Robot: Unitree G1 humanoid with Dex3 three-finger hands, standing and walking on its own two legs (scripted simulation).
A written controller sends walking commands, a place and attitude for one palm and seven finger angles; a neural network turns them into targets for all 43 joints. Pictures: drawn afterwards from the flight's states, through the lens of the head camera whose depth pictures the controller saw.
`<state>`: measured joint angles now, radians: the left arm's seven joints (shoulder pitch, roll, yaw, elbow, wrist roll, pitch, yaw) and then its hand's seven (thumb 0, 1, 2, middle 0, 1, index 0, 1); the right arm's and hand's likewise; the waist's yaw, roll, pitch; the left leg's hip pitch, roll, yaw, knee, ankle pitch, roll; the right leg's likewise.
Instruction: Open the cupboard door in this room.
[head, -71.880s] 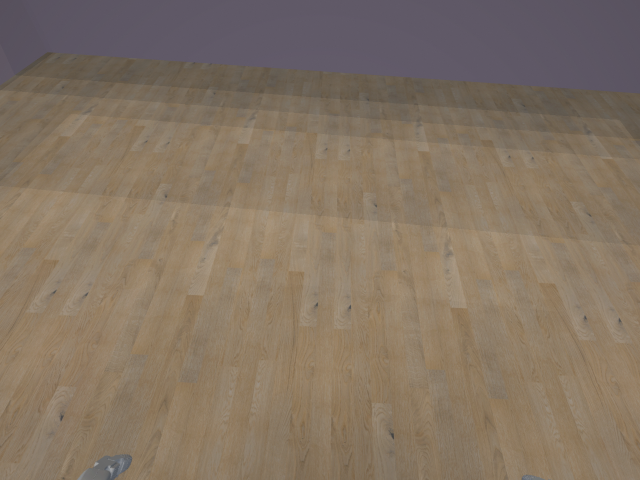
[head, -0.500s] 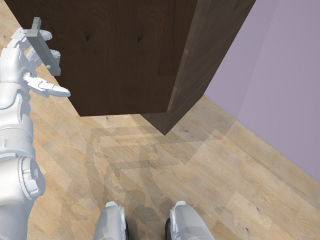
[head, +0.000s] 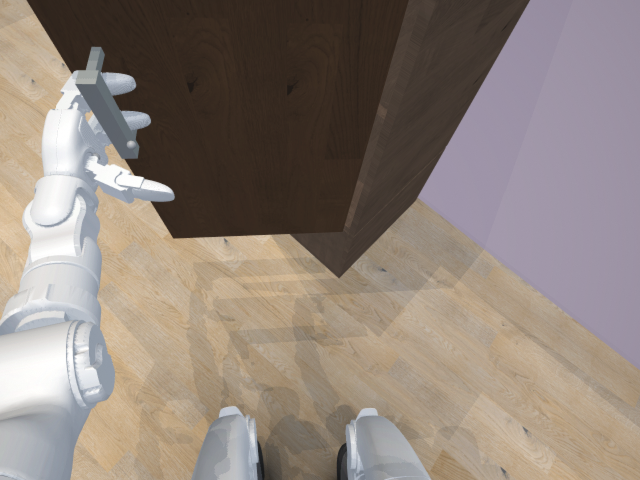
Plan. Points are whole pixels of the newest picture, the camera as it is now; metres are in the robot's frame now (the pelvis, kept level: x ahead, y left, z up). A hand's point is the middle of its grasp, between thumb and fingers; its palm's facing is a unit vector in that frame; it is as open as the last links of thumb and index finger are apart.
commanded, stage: slide the fingers in behind the handle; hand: left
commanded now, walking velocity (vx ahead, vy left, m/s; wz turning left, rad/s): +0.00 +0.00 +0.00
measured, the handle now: (114, 106) +0.56 +0.22 +0.07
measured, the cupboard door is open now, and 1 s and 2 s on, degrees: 48 48 86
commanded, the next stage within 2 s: close the thumb around the handle in 0.26 s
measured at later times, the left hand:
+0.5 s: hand (132, 145) +0.50 +0.20 +0.06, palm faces +0.03 -1.00 -0.04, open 13.8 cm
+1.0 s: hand (133, 140) +0.51 +0.20 +0.06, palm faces +0.04 -1.00 -0.04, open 5.8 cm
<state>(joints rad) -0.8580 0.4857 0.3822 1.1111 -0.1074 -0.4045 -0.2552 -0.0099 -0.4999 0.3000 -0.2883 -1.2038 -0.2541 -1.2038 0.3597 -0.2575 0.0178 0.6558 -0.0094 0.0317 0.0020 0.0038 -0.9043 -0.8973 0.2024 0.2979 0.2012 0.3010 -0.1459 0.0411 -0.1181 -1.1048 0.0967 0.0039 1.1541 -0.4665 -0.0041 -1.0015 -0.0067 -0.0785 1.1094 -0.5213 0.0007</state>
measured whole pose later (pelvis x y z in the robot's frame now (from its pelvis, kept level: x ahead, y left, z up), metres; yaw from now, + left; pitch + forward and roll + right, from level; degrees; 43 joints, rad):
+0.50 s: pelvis +0.00 +0.00 +0.00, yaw +1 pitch +24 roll -3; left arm -0.88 0.48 0.35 1.14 -0.11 -0.43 -0.23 -0.01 -0.43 0.33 -0.29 -1.21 -0.25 -1.21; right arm 0.36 -0.26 0.02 0.67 -0.01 0.03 0.00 0.00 -0.90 -0.90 0.20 0.30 0.20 0.30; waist -0.14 0.04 -0.12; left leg -1.10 0.09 -0.01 1.15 -0.46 -0.01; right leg -0.99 -0.01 -0.09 1.10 -0.52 0.00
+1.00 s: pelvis +0.00 +0.00 +0.00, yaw +1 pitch +24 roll -3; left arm -0.88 0.48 0.34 1.13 -0.11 -0.41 -0.21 0.01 0.74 0.83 -0.37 -1.34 -0.33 -1.34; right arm 0.37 -0.25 0.01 0.67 -0.02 0.03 0.01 0.00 -0.90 -0.90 0.20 0.30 0.20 0.30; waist -0.14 0.04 -0.12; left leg -1.11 0.09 -0.01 1.15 -0.47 -0.01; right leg -1.00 -0.01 -0.09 1.10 -0.53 0.00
